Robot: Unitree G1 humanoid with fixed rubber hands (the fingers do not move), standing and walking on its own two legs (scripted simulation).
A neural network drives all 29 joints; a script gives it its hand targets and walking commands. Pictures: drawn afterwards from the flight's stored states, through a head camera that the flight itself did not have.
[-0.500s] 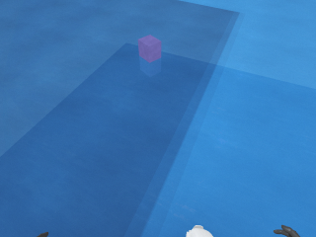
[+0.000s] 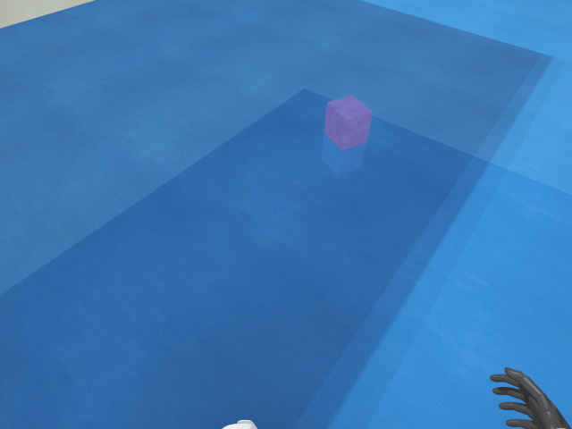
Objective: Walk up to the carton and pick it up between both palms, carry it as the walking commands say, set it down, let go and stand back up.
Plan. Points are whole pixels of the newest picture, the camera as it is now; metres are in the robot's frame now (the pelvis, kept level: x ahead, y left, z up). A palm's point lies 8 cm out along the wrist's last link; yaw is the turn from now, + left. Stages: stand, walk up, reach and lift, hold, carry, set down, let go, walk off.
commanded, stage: walk up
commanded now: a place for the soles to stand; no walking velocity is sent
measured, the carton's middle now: (347, 122) +1.78 -0.16 -0.65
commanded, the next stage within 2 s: none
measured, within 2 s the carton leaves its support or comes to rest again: neither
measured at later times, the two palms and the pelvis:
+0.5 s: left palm (153, 256) +0.40 +0.30 -0.05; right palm (546, 381) +0.28 -0.37 -0.11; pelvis +0.24 -0.03 +0.00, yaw -4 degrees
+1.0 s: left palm (196, 194) +0.60 +0.28 -0.09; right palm (516, 260) +0.48 -0.38 -0.08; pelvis +0.45 -0.01 +0.00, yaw -8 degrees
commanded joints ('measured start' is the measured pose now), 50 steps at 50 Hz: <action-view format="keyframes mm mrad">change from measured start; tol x32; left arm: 1 -115 210 25 -125 3 -15 20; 50 -52 161 80 -51 28 -13 -24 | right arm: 1 302 -324 -91 4 25 -13 -45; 50 90 -247 -45 -53 9 -20 -59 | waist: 1 -217 77 -258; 16 -48 92 -8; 19 102 -437 -260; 32 -84 -181 -41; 36 -245 379 -116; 50 -34 78 -74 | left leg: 1 729 396 -702 -364 -377 248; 15 108 266 -114 -403 -342 142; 18 -138 98 48 230 24 45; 20 -401 -19 -183 670 -311 17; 34 330 -9 36 4 -113 -7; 36 610 278 -590 -361 -569 136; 42 361 361 -321 -314 -32 222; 50 -6 243 -77 -175 -285 115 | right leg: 1 -681 62 234 503 9 -63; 17 30 91 25 -221 214 -56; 19 451 -281 724 -549 -116 -273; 32 -182 -208 190 -561 -181 -181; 37 -745 112 199 453 -81 -40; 50 -19 103 20 -159 205 -50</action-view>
